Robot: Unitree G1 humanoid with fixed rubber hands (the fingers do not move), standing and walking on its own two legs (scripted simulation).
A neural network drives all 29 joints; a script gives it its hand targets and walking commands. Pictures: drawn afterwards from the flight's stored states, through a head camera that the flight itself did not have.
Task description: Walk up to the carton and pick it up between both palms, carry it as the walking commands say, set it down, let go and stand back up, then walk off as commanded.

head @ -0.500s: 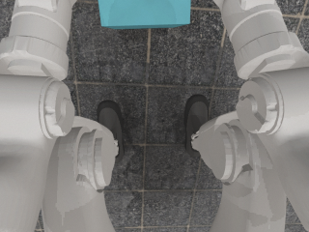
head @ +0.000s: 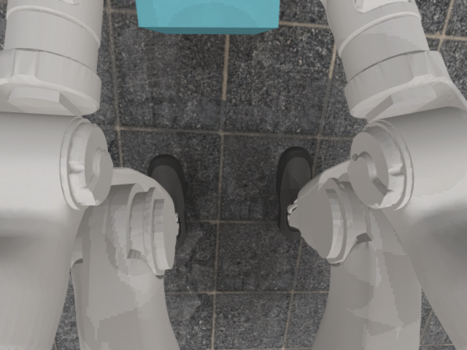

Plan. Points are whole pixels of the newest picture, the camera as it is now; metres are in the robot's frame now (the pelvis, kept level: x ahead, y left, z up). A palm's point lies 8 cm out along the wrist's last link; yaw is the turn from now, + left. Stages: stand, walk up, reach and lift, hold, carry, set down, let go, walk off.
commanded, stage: reach and lift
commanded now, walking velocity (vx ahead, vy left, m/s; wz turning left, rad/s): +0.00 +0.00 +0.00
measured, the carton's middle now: out of the picture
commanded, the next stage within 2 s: none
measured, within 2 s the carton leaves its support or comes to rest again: neither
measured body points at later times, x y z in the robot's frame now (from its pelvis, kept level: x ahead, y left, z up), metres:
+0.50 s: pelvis +0.00 +0.00 +0.01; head +0.36 +0.04 +0.25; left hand +0.59 +0.17 -0.13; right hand +0.58 -0.07 -0.12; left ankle +0.12 +0.13 -0.34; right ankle +0.14 -0.14 -0.34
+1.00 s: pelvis -0.01 -0.01 +0.03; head +0.33 +0.03 +0.31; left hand +0.58 +0.15 -0.05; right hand +0.55 -0.08 -0.08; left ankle +0.12 +0.13 -0.34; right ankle +0.14 -0.14 -0.34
